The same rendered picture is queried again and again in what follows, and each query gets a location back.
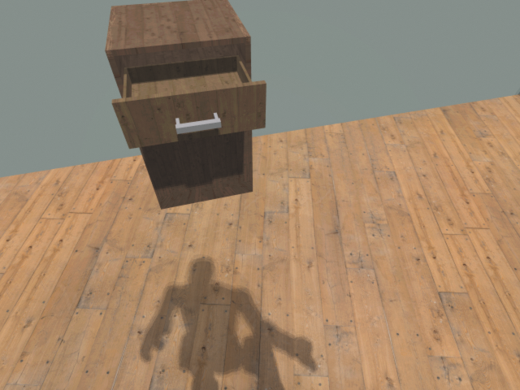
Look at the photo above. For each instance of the cabinet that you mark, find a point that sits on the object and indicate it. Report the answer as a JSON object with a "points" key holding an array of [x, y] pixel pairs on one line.
{"points": [[196, 170]]}

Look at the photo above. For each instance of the drawer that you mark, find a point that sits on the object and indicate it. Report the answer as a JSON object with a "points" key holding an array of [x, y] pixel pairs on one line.
{"points": [[155, 95]]}

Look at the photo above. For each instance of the handle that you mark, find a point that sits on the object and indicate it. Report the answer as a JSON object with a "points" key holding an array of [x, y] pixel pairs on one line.
{"points": [[198, 126]]}

